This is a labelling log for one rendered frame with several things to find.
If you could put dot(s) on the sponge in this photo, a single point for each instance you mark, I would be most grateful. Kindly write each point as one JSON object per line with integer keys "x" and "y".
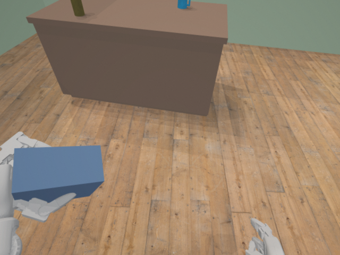
{"x": 47, "y": 173}

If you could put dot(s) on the robot left hand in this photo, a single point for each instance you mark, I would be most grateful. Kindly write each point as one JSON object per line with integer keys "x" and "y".
{"x": 35, "y": 209}

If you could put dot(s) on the table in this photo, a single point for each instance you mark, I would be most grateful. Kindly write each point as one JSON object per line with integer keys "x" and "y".
{"x": 145, "y": 53}

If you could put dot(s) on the left robot forearm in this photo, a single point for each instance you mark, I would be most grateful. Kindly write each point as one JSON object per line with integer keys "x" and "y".
{"x": 10, "y": 242}

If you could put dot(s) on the robot right hand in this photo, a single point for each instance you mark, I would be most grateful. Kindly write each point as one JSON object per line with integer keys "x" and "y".
{"x": 270, "y": 244}

